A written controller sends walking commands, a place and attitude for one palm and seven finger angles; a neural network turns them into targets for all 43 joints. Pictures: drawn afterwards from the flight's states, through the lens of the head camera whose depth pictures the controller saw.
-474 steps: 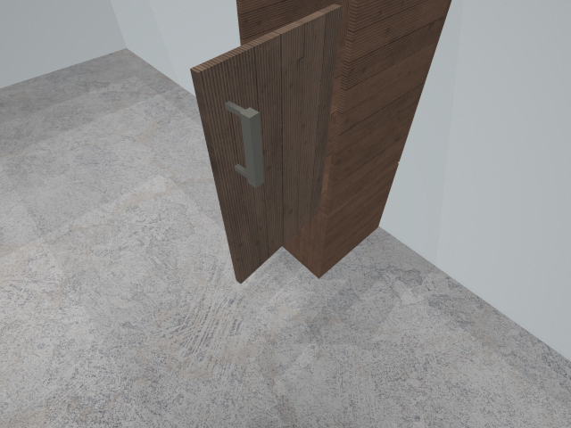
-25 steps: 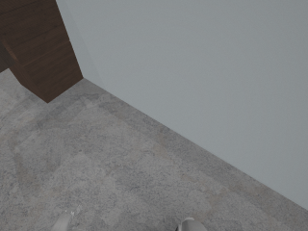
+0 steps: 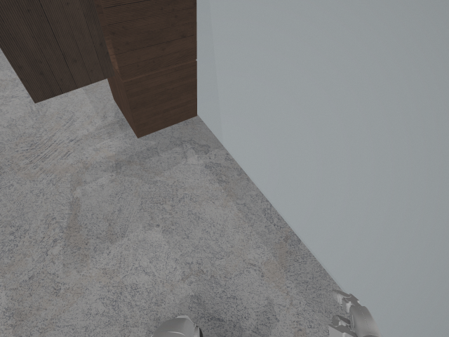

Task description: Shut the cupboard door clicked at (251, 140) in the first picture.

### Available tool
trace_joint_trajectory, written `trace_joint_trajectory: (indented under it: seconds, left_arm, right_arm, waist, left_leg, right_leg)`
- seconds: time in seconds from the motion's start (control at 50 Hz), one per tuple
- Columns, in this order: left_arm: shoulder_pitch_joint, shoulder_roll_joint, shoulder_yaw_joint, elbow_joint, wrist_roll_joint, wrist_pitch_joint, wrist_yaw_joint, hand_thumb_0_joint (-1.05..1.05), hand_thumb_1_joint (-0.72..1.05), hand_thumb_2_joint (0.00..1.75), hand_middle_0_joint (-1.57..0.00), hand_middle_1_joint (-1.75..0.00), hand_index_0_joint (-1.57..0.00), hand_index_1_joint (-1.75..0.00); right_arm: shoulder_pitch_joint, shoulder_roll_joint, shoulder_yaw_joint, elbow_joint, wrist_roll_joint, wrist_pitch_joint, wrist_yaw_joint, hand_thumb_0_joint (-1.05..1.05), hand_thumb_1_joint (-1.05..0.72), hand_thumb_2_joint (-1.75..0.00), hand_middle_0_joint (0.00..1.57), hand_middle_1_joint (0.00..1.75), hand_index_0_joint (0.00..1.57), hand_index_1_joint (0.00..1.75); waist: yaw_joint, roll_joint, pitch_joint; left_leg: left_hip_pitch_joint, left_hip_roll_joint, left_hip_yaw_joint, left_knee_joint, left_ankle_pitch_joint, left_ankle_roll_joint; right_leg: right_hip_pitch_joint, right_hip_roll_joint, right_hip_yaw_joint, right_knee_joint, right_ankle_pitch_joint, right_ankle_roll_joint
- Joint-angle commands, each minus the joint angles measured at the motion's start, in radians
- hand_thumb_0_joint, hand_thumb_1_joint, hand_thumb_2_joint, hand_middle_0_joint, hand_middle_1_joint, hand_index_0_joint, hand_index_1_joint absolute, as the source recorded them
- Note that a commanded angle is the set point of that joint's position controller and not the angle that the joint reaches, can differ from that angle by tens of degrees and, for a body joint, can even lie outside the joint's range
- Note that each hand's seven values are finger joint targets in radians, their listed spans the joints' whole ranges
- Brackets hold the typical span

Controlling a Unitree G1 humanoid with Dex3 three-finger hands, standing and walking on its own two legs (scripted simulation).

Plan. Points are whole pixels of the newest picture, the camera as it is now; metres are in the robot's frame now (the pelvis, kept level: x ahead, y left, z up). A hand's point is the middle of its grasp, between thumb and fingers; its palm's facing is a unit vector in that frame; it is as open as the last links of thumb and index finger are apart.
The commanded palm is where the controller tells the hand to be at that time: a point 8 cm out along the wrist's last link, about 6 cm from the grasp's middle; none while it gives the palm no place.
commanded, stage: walk to a spot facing it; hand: left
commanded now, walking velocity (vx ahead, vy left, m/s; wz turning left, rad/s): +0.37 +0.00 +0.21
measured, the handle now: out of the picture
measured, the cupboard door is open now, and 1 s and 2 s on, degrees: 96 96 96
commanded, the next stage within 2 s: turn to face it in 0.82 s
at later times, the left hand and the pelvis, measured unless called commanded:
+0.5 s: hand (161, 220) +0.37 +0.18 -0.14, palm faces -0.02 -0.99 -0.13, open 7.4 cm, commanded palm none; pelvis +0.23 +0.01 +0.02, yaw +4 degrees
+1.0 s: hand (161, 221) +0.37 +0.18 -0.16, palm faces +0.29 -0.94 -0.18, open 7.3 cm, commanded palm none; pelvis +0.47 +0.03 +0.01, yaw +14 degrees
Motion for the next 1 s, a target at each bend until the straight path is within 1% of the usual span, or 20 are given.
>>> trace_joint_trajectory:
  seconds: [0.0, 0.04, 0.08, 0.2, 0.32, 0.42, 0.44, 0.48, 0.5, 0.52, 0.54, 0.56, 0.58, 0.6, 0.62, 0.68, 0.74, 0.9, 0.94, 0.98]
  left_arm:
    - [-0.221, 0.080, 0.003, -0.190, -0.011, -0.029, 0.004, 0.00, 0.90, 0.90, -0.20, -0.30, -0.20, -0.30]
    - [-0.147, 0.046, 0.004, -0.129, 0.004, -0.014, -0.008, 0.00, 0.90, 0.90, -0.20, -0.30, -0.20, -0.30]
    - [-0.090, 0.025, 0.004, -0.097, 0.008, 0.006, -0.013, 0.00, 0.90, 0.90, -0.20, -0.30, -0.20, -0.30]
    - [-0.178, 0.022, 0.010, -0.118, 0.005, 0.019, -0.016, 0.00, 0.90, 0.90, -0.20, -0.30, -0.20, -0.30]
    - [-0.351, 0.001, -0.005, -0.164, 0.000, 0.014, -0.023, 0.00, 0.90, 0.90, -0.20, -0.30, -0.20, -0.30]
    - [-0.483, -0.011, -0.018, -0.208, -0.005, 0.002, -0.027, 0.00, 0.90, 0.90, -0.20, -0.30, -0.20, -0.30]
    - [-0.484, -0.006, -0.019, -0.213, -0.006, 0.000, -0.027, 0.00, 0.90, 0.90, -0.20, -0.30, -0.20, -0.30]
    - [-0.393, 0.011, -0.015, -0.194, -0.007, -0.006, -0.022, 0.00, 0.90, 0.90, -0.20, -0.30, -0.20, -0.30]
    - [-0.277, 0.031, -0.007, -0.161, -0.006, -0.013, -0.016, 0.00, 0.90, 0.90, -0.20, -0.30, -0.20, -0.30]
    - [-0.112, 0.057, 0.009, -0.114, -0.003, -0.021, -0.010, 0.00, 0.90, 0.90, -0.20, -0.30, -0.20, -0.30]
    - [0.058, 0.143, 0.034, -0.066, 0.003, -0.031, 0.004, 0.00, 0.90, 0.90, -0.20, -0.30, -0.20, -0.30]
    - [0.109, 0.194, 0.041, -0.040, -0.011, -0.023, 0.007, 0.00, 0.90, 0.90, -0.20, -0.30, -0.20, -0.30]
    - [0.037, 0.159, 0.037, -0.065, -0.021, -0.021, 0.013, 0.00, 0.90, 0.90, -0.20, -0.30, -0.20, -0.30]
    - [-0.050, 0.104, 0.027, -0.080, -0.020, -0.017, 0.019, 0.00, 0.90, 0.90, -0.20, -0.30, -0.20, -0.30]
    - [-0.110, 0.048, 0.011, -0.091, -0.016, -0.027, 0.023, 0.00, 0.90, 0.90, -0.20, -0.30, -0.20, -0.30]
    - [-0.123, -0.012, -0.007, -0.072, -0.009, -0.054, 0.021, 0.00, 0.90, 0.90, -0.20, -0.30, -0.20, -0.30]
    - [-0.077, -0.027, 0.001, -0.045, -0.006, -0.072, 0.022, 0.00, 0.90, 0.90, -0.20, -0.30, -0.20, -0.30]
    - [0.013, 0.045, -0.015, 0.015, -0.003, -0.060, 0.028, 0.00, 0.90, 0.90, -0.20, -0.30, -0.20, -0.30]
    - [-0.003, 0.090, -0.005, 0.003, -0.002, -0.055, 0.029, 0.00, 0.90, 0.90, -0.20, -0.30, -0.20, -0.30]
    - [-0.014, 0.130, 0.003, -0.010, -0.008, -0.043, 0.029, 0.00, 0.90, 0.90, -0.20, -0.30, -0.20, -0.30]
  right_arm:
    - [0.379, -0.253, -0.061, 0.053, 0.012, -0.002, -0.059, 0.00, -0.90, -0.90, 0.20, 0.30, 0.20, 0.30]
    - [0.268, -0.146, -0.025, 0.037, 0.011, -0.022, -0.061, 0.00, -0.90, -0.90, 0.20, 0.30, 0.20, 0.30]
    - [0.249, -0.102, -0.008, 0.055, 0.015, -0.036, -0.061, 0.00, -0.90, -0.90, 0.20, 0.30, 0.20, 0.30]
    - [0.344, -0.063, -0.006, 0.109, 0.022, -0.044, -0.065, 0.00, -0.90, -0.90, 0.20, 0.30, 0.20, 0.30]
    - [0.476, -0.047, 0.013, 0.172, 0.014, -0.048, -0.077, 0.00, -0.90, -0.90, 0.20, 0.30, 0.20, 0.30]
    - [0.584, -0.043, 0.020, 0.233, 0.001, -0.045, -0.086, 0.00, -0.90, -0.90, 0.20, 0.30, 0.20, 0.30]
    - [0.586, -0.049, 0.022, 0.243, 0.000, -0.045, -0.088, 0.00, -0.90, -0.90, 0.20, 0.30, 0.20, 0.30]
    - [0.576, -0.072, 0.019, 0.255, 0.004, -0.043, -0.090, 0.00, -0.90, -0.90, 0.20, 0.30, 0.20, 0.30]
    - [0.560, -0.075, 0.015, 0.259, 0.007, -0.041, -0.089, 0.00, -0.90, -0.90, 0.20, 0.30, 0.20, 0.30]
    - [0.521, -0.082, 0.011, 0.247, 0.017, -0.042, -0.087, 0.00, -0.90, -0.90, 0.20, 0.30, 0.20, 0.30]
    - [0.508, -0.045, 0.009, 0.224, 0.034, -0.048, -0.079, 0.00, -0.90, -0.90, 0.20, 0.30, 0.20, 0.30]
    - [0.529, -0.015, 0.007, 0.205, 0.041, -0.047, -0.082, 0.00, -0.90, -0.90, 0.20, 0.30, 0.20, 0.30]
    - [0.432, -0.012, 0.001, 0.179, 0.031, -0.036, -0.072, 0.00, -0.90, -0.90, 0.20, 0.30, 0.20, 0.30]
    - [0.368, 0.002, -0.005, 0.159, 0.023, -0.028, -0.066, 0.00, -0.90, -0.90, 0.20, 0.30, 0.20, 0.30]
    - [0.363, 0.029, 0.000, 0.162, 0.013, -0.013, -0.060, 0.00, -0.90, -0.90, 0.20, 0.30, 0.20, 0.30]
    - [0.427, 0.076, 0.003, 0.188, 0.003, 0.019, -0.043, 0.00, -0.90, -0.90, 0.20, 0.30, 0.20, 0.30]
    - [0.359, 0.096, -0.003, 0.163, 0.001, 0.025, -0.032, 0.00, -0.90, -0.90, 0.20, 0.30, 0.20, 0.30]
    - [0.029, 0.036, 0.006, 0.052, 0.011, 0.021, -0.002, 0.00, -0.90, -0.90, 0.20, 0.30, 0.20, 0.30]
    - [0.044, 0.007, 0.007, 0.048, 0.009, 0.021, -0.008, 0.00, -0.90, -0.90, 0.20, 0.30, 0.20, 0.30]
    - [0.158, -0.050, 0.000, 0.069, 0.001, 0.023, -0.021, 0.00, -0.90, -0.90, 0.20, 0.30, 0.20, 0.30]
  waist:
    - [-0.169, 0.117, -0.210]
    - [-0.089, 0.131, -0.097]
    - [-0.047, 0.175, -0.080]
    - [-0.044, 0.113, -0.024]
    - [-0.086, 0.141, 0.018]
    - [-0.125, 0.126, 0.053]
    - [-0.119, 0.131, 0.047]
    - [-0.072, 0.141, -0.004]
    - [-0.012, 0.106, -0.053]
    - [0.064, 0.103, -0.125]
    - [0.117, -0.027, -0.242]
    - [0.084, -0.110, -0.306]
    - [0.077, -0.040, -0.193]
    - [0.037, -0.012, -0.063]
    - [-0.011, -0.016, -0.004]
    - [-0.073, -0.084, -0.026]
    - [-0.071, -0.039, -0.032]
    - [-0.018, -0.090, 0.035]
    - [-0.046, -0.099, 0.003]
    - [-0.111, -0.097, -0.064]
  left_leg:
    - [0.592, 0.401, -0.618, -0.338, 0.094, 0.156]
    - [0.379, 0.298, -0.393, -0.384, 0.145, 0.085]
    - [0.323, 0.228, -0.267, -0.420, 0.201, 0.054]
    - [0.384, 0.201, -0.235, -0.488, 0.263, 0.044]
    - [0.485, 0.203, -0.204, -0.448, 0.519, 0.035]
    - [0.564, 0.223, -0.203, -0.392, 0.695, 0.037]
    - [0.558, 0.226, -0.198, -0.370, 0.760, 0.034]
    - [0.543, 0.218, -0.186, -0.263, 0.970, 0.029]
    - [0.506, 0.199, -0.182, -0.133, 1.019, 0.008]
    - [0.346, 0.164, -0.163, 0.052, 0.934, -0.018]
    - [0.063, 0.056, -0.100, 0.359, 0.505, -0.047]
    - [-0.104, -0.058, -0.094, 0.707, -0.361, -0.074]
    - [-0.168, 0.006, -0.182, 0.755, -0.307, -0.052]
    - [-0.193, 0.057, -0.199, 0.735, -0.216, -0.047]
    - [-0.163, 0.094, -0.205, 0.672, -0.152, -0.057]
    - [-0.091, 0.100, -0.153, 0.500, -0.067, -0.087]
    - [-0.125, 0.097, -0.118, 0.365, -0.001, -0.107]
    - [-0.144, 0.036, -0.043, 0.087, 0.029, -0.081]
    - [-0.057, -0.017, 0.005, 0.036, -0.021, -0.061]
    - [0.159, -0.078, 0.043, -0.056, 0.019, -0.037]
  right_leg:
    - [-0.656, 0.044, 0.229, 0.665, 0.034, -0.046]
    - [-0.557, 0.003, 0.254, 0.583, 0.163, -0.035]
    - [-0.488, 0.017, 0.243, 0.487, 0.221, -0.028]
    - [-0.577, 0.039, 0.238, 0.339, 0.377, -0.015]
    - [-0.603, 0.071, 0.198, 0.166, 0.422, -0.047]
    - [-0.565, 0.115, 0.171, 0.023, 0.354, -0.100]
    - [-0.508, 0.126, 0.163, -0.015, 0.323, -0.115]
    - [-0.324, 0.188, 0.124, -0.080, 0.258, -0.144]
    - [-0.166, 0.211, 0.117, -0.135, 0.276, -0.158]
    - [0.110, 0.187, 0.150, -0.175, 0.370, -0.180]
    - [0.427, -0.060, 0.442, -0.186, 0.523, -0.271]
    - [0.460, -0.315, 0.752, -0.312, 0.630, -0.390]
    - [0.282, -0.279, 0.729, -0.418, 0.419, -0.364]
    - [0.112, -0.245, 0.630, -0.461, 0.321, -0.319]
    - [-0.026, -0.197, 0.517, -0.492, 0.305, -0.278]
    - [-0.120, -0.101, 0.287, -0.535, 0.407, -0.218]
    - [-0.070, -0.084, 0.217, -0.528, 0.578, -0.216]
    - [0.111, -0.111, 0.120, -0.454, 0.911, -0.174]
    - [0.149, -0.125, 0.080, -0.348, 1.132, -0.164]
    - [0.103, -0.112, 0.029, -0.114, 1.240, -0.126]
